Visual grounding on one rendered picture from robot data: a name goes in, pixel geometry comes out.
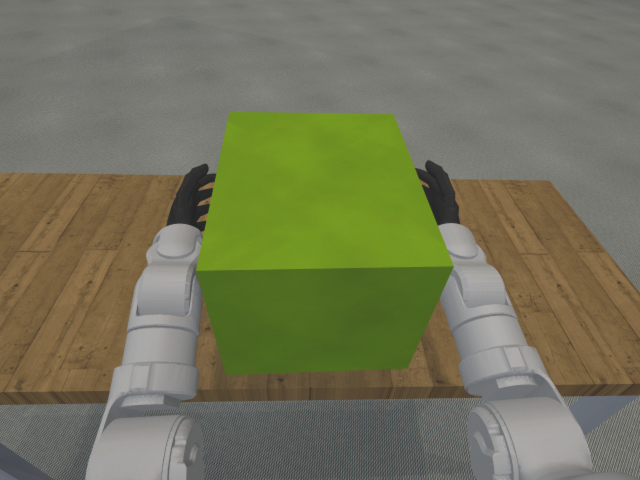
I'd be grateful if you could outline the table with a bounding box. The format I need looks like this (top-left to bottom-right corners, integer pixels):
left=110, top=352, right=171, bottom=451
left=0, top=173, right=640, bottom=480

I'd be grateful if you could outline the robot left hand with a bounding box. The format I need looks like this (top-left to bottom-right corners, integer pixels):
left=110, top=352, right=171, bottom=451
left=166, top=164, right=216, bottom=232

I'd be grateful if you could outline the robot left forearm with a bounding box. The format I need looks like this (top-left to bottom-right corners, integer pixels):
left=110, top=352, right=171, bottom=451
left=85, top=224, right=203, bottom=480

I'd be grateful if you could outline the robot right hand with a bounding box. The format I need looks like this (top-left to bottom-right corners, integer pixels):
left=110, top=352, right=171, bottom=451
left=415, top=160, right=460, bottom=226

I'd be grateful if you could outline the left robot upper arm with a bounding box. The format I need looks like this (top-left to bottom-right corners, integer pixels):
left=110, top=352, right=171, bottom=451
left=88, top=415, right=205, bottom=480

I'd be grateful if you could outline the right robot upper arm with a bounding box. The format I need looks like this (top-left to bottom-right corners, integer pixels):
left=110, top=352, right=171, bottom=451
left=467, top=396, right=640, bottom=480

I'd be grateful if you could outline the robot right forearm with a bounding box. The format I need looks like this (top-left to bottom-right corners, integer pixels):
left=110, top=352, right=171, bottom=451
left=438, top=223, right=592, bottom=469

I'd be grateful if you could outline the carton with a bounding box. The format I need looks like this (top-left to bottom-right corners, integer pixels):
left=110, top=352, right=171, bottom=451
left=196, top=112, right=454, bottom=375

